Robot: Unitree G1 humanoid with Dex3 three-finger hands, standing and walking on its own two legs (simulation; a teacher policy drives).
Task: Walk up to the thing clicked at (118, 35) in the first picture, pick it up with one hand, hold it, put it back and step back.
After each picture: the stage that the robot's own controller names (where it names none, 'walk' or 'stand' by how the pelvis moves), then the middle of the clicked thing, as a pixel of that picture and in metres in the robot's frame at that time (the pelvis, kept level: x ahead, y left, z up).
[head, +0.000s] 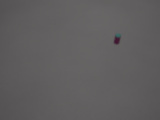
stand; (117, 38) +1.51 -0.45 -0.72
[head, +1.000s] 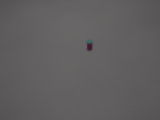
walk; (89, 45) +1.45 -0.01 -0.69
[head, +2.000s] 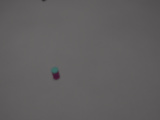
walk; (55, 73) +0.95 +0.29 -0.71
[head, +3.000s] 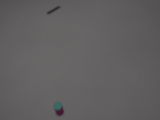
walk; (58, 108) +0.61 +0.24 -0.72
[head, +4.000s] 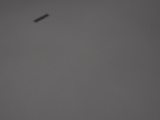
stand; out of the picture +0.40 +0.23 -0.70
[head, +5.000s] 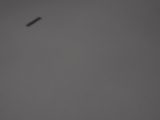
stand; out of the picture +0.35 +0.24 -0.73
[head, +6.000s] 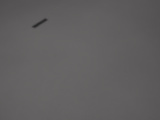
stand; out of the picture +0.34 +0.22 -0.73
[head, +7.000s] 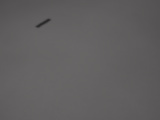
stand; out of the picture +0.34 +0.21 -0.73
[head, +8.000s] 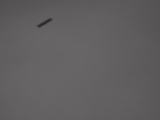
stand; out of the picture +0.34 +0.20 -0.73
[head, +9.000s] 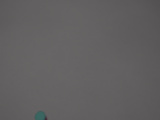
go down; (41, 118) +0.37 +0.22 -0.64
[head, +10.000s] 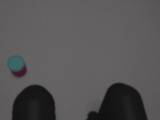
go down; (17, 67) +0.44 +0.25 -0.31
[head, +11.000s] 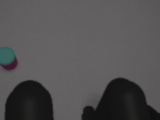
close in; (7, 59) +0.43 +0.26 -0.28
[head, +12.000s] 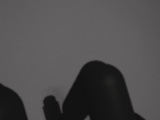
close in; out of the picture +0.42 +0.30 -0.22
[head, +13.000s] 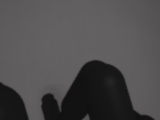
close; out of the picture +0.41 +0.30 -0.23
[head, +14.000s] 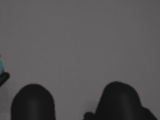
lift; out of the picture +0.35 +0.28 -0.09
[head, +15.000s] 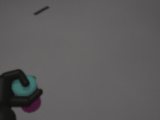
hold; (28, 94) +0.32 +0.18 +0.03
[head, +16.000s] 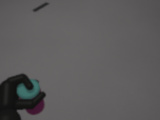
hold; (32, 97) +0.33 +0.17 -0.01
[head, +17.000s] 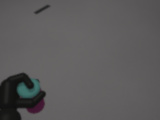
hold; (32, 96) +0.33 +0.17 -0.01
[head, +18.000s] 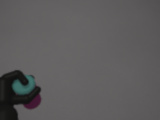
crouch; (28, 92) +0.35 +0.18 -0.05
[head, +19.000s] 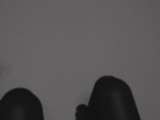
lower; out of the picture +0.47 +0.28 -0.12
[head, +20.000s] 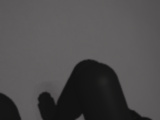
lower; out of the picture +0.42 +0.32 -0.23
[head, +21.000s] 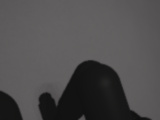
lower; out of the picture +0.42 +0.32 -0.23
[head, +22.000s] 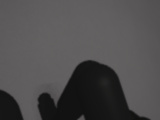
lower; out of the picture +0.42 +0.32 -0.23
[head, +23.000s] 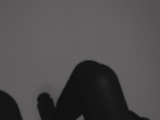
lower; out of the picture +0.42 +0.32 -0.23
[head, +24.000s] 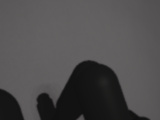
open; out of the picture +0.42 +0.32 -0.23
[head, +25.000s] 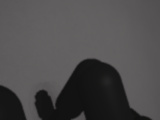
rise; out of the picture +0.41 +0.32 -0.23
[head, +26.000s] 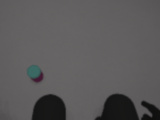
walk; (35, 74) +0.44 +0.23 -0.42
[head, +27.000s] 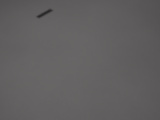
stand; out of the picture +0.37 +0.21 -0.66
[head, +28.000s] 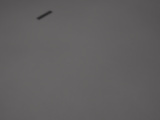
stand; out of the picture +0.37 +0.22 -0.67
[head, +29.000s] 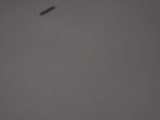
stand; out of the picture +0.37 +0.22 -0.69
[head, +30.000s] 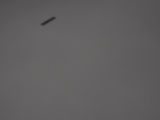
stand; out of the picture +0.39 +0.22 -0.72
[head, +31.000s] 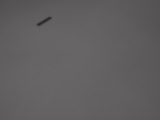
stand; out of the picture +0.35 +0.22 -0.73
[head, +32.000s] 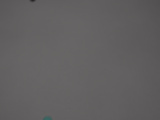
walk; out of the picture +0.39 +0.23 -0.71
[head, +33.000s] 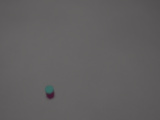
walk; (49, 92) +0.62 +0.22 -0.71
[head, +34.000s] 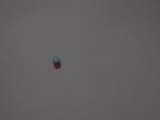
stand; (56, 62) +0.94 +0.30 -0.70
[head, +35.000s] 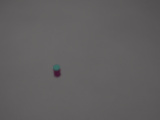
stand; (56, 70) +0.97 +0.22 -0.71
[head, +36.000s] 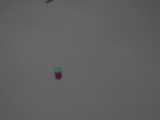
stand; (58, 73) +1.00 +0.22 -0.73
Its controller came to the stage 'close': yes
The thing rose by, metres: 0.70
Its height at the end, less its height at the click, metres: +0.00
